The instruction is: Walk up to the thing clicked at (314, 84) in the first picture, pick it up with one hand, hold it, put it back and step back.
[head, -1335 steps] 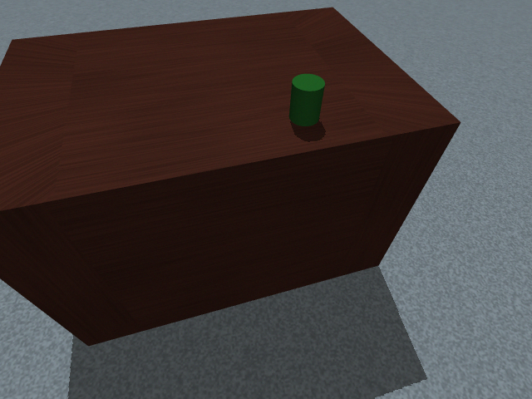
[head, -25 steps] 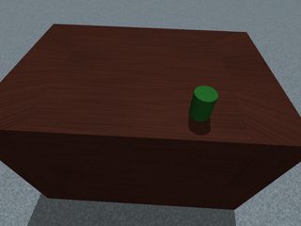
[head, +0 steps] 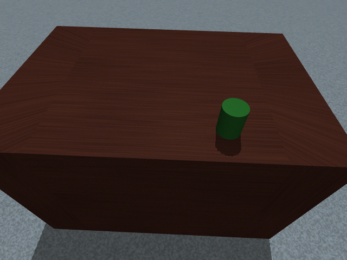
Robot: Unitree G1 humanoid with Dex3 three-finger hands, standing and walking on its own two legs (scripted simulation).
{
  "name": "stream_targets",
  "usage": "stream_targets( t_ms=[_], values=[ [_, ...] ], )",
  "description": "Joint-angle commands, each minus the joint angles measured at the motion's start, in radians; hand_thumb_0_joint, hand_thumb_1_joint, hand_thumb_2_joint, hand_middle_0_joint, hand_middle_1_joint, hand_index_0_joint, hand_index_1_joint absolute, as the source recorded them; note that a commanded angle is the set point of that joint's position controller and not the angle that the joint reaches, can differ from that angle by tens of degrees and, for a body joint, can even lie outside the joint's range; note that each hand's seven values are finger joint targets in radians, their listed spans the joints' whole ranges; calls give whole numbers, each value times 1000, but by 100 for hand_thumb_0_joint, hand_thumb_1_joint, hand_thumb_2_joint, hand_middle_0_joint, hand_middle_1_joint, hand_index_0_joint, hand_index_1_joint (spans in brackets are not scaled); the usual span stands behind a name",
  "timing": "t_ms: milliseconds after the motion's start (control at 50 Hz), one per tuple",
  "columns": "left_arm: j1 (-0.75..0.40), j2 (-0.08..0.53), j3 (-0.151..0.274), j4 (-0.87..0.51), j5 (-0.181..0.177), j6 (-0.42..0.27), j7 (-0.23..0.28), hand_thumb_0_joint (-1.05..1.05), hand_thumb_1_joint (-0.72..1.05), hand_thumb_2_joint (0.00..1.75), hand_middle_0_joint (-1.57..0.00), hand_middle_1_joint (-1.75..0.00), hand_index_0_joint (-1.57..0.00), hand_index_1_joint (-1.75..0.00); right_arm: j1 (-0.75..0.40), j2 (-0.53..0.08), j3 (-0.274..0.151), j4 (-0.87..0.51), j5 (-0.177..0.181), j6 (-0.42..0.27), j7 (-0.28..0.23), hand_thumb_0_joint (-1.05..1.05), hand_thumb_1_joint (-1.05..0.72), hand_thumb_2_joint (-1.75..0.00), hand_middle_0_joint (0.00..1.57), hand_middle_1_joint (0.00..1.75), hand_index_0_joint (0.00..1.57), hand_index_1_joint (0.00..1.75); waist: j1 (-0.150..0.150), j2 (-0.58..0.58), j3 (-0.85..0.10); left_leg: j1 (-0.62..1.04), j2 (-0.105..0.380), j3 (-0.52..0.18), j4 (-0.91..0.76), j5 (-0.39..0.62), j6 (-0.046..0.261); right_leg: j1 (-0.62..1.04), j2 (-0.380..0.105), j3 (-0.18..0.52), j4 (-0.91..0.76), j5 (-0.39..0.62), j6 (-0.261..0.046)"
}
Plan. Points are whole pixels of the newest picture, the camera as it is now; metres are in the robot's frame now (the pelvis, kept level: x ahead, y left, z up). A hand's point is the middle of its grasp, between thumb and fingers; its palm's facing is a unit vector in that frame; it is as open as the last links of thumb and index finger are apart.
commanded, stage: stand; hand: right
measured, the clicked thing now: (231, 119) +0.50 -0.16 +0.02
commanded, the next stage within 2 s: none
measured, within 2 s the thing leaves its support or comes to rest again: neither
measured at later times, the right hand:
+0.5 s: hand out of the picture +0.07 -0.25 -0.16, palm faces -0.03 +0.94 -0.34, open 10.0 cm
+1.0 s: hand out of the picture +0.06 -0.25 -0.16, palm faces -0.02 +0.94 -0.34, open 7.4 cm
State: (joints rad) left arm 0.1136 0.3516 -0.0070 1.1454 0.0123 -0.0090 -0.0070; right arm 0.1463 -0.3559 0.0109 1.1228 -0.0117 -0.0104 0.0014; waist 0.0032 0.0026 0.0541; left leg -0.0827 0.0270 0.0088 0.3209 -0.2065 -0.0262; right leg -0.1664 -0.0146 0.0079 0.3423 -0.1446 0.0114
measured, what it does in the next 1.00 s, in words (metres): stands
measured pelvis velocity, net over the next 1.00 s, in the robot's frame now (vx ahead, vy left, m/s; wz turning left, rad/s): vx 0.01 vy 0.01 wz -0.01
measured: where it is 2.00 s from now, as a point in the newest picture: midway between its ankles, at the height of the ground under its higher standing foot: outside the picture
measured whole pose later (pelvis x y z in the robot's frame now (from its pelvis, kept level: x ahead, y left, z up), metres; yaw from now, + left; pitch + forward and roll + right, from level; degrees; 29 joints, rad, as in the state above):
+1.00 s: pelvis +0.01 +0.01 +0.00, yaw -1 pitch -2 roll +0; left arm 0.13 0.35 -0.01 1.14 0.01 -0.01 0.00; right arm 0.14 -0.35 0.00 1.12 -0.01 -0.01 0.00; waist 0.00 0.00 0.05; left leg -0.07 0.02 0.02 0.31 -0.21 -0.02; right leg -0.16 -0.02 0.02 0.33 -0.15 0.02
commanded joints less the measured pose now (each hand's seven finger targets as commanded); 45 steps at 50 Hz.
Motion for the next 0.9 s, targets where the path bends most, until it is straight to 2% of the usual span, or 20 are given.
stream_targets(
  t_ms=[0, 60, 80, 100, 120, 160, 200, 240, 280, 360, 440, 620, 720, 760, 820, 880],
  values=[
    [-39, 208, 32, -59, -5, -18, 13, 0, 90, 90, -20, -30, -20, -30, -25, -211, -41, -53, 1, -22, -13, 0, 58, -3, 5, 4, 5, 4, -1, -13, -85, -20, 105, -73, -50, 111, 38, 57, -109, 93, -45, 110, -36],
    [-39, 215, 33, -58, -4, -19, 15, 0, 90, 90, -20, -30, -20, -30, -23, -212, -42, -52, 1, -19, -13, 0, 58, -3, 5, 4, 5, 4, -3, -16, -88, -21, 105, -74, -46, 125, 39, 66, -111, 93, -46, 134, -35],
    [-37, 212, 33, -60, -4, -19, 15, 0, 90, 90, -20, -30, -20, -30, -24, -217, -43, -52, 1, -20, -15, 0, 50, -11, 13, 12, 13, 12, -4, -2, -95, -9, 108, -72, -45, 134, 41, 65, -114, 97, -45, 156, -35],
    [-33, 210, 31, -57, -4, -18, 15, 0, 90, 90, -20, -30, -20, -30, -22, -207, -40, -50, 1, -20, -14, 0, 42, -19, 20, 20, 20, 20, -3, -6, -80, -20, 104, -72, -46, 119, 38, 58, -109, 92, -48, 132, -33],
    [-44, 214, 33, -59, -4, -18, 17, 0, 90, 90, -20, -30, -20, -30, -24, -212, -43, -50, 0, -19, -15, 0, 34, -27, 20, 28, 20, 28, -5, -12, -83, -21, 108, -73, -46, 122, 39, 71, -114, 94, -44, 142, -35],
    [-38, 210, 32, -59, -5, -15, 16, 0, 90, 90, -20, -30, -20, -30, -19, -212, -42, -48, -1, -18, -15, 0, 18, -43, 20, 30, 20, 30, -3, 3, -73, -24, 106, -68, -54, 98, 40, 56, -112, 97, -53, 119, -35],
    [-37, 210, 31, -59, -5, -16, 15, 0, 90, 90, -20, -30, -20, -30, -22, -209, -41, -48, 0, -20, -15, 0, 2, -59, 20, 30, 20, 30, -2, -5, -79, -13, 107, -70, -55, 131, 34, 57, -108, 91, -45, 138, -36],
    [-37, 211, 34, -59, -5, -14, 15, 0, 90, 90, -20, -30, -20, -30, -25, -214, -42, -48, -2, -20, -16, 0, -14, -75, 20, 30, 20, 30, 0, 12, -71, -25, 106, -68, -63, 97, 37, 58, -108, 94, -48, 121, -34],
    [-34, 206, 33, -59, -4, -14, 16, 0, 90, 90, -20, -30, -20, -30, -28, -214, -43, -51, 0, -22, -15, 0, -30, -90, 20, 30, 20, 30, 1, 7, -64, -22, 108, -70, -65, 109, 38, 50, -108, 92, -45, 124, -34],
    [-36, 213, 35, -62, -4, -17, 15, 0, 90, 90, -20, -30, -20, -30, -26, -216, -46, -53, 1, -22, -15, 0, -62, -90, 20, 30, 20, 30, -2, 0, -85, -1, 113, -70, -60, 147, 39, 61, -109, 91, -38, 160, -35],
    [-42, 211, 36, -63, -3, -16, 16, 0, 90, 90, -20, -30, -20, -30, -27, -208, -45, -57, -1, -21, -16, 0, -90, -90, 20, 30, 20, 30, -2, -9, -75, -18, 110, -68, -68, 109, 39, 61, -110, 90, -45, 133, -32],
    [-35, 205, 35, -67, -4, -19, 16, 0, 90, 90, -20, -30, -20, -30, -35, -212, -51, -57, 1, -20, -14, 0, -90, -90, 20, 30, 20, 30, -1, -3, -78, -3, 111, -67, -63, 110, 42, 59, -111, 95, -53, 139, -34],
    [-35, 210, 37, -66, -4, -18, 15, 0, 90, 90, -20, -30, -20, -30, -27, -207, -50, -53, -1, -18, -12, 0, -90, -90, 20, 30, 20, 30, -1, -9, -52, -27, 106, -68, -77, 64, 41, 49, -102, 93, -59, 67, -32],
    [-32, 209, 37, -68, -1, -18, 16, 0, 90, 90, -20, -30, -20, -30, -35, -212, -54, -57, 0, -19, -12, 0, -90, -90, 20, 30, 20, 30, -2, -3, -69, -14, 109, -68, -70, 76, 45, 47, -108, 96, -58, 94, -34],
    [-31, 213, 37, -68, -2, -17, 15, 0, 90, 90, -20, -30, -20, -30, -33, -205, -51, -56, 1, -18, -11, 0, -90, -90, 20, 30, 20, 30, -3, -2, -59, -16, 105, -69, -72, 59, 42, 40, -104, 97, -62, 70, -33],
    [-40, 213, 38, -72, -3, -18, 17, 0, 90, 90, -20, -30, -20, -30, -26, -207, -52, -55, -1, -18, -11, 0, -90, -90, 20, 30, 20, 30, -6, -1, -67, -21, 106, -66, -71, 67, 42, 47, -109, 101, -57, 93, -36]
  ],
)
